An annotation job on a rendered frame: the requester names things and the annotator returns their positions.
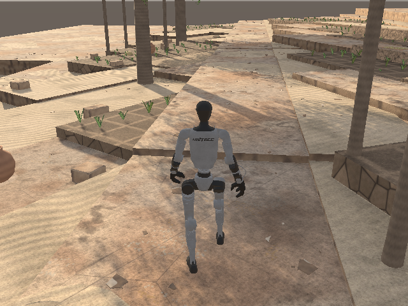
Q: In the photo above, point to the right robot forearm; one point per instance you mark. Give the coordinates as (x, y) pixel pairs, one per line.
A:
(235, 171)

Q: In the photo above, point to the robot left hand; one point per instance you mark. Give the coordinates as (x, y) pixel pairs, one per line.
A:
(179, 174)

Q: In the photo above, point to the left robot forearm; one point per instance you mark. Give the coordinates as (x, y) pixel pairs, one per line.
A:
(174, 166)

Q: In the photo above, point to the right robot upper arm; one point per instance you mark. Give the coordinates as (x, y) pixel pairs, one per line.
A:
(227, 146)

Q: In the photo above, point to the robot foot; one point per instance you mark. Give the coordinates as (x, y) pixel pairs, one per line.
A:
(220, 239)
(192, 267)

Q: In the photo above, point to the left robot upper arm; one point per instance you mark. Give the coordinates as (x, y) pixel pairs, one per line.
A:
(183, 135)

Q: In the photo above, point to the left robot foot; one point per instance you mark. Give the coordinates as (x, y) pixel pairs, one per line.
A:
(192, 267)

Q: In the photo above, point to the robot right hand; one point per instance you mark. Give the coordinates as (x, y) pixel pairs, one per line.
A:
(241, 188)

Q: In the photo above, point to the right robot foot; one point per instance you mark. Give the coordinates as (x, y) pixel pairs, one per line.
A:
(220, 239)

